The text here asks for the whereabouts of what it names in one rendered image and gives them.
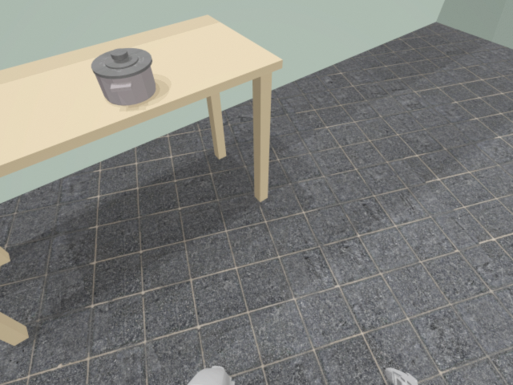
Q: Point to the knob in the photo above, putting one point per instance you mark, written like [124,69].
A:
[119,54]

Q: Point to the left robot thigh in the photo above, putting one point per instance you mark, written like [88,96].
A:
[211,376]

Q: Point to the pot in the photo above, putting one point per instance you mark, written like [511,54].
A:
[128,91]

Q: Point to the lid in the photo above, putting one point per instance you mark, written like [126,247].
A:
[137,62]

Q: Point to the table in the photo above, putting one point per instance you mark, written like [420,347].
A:
[53,105]

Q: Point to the robot right hand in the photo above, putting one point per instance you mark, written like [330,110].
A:
[400,378]

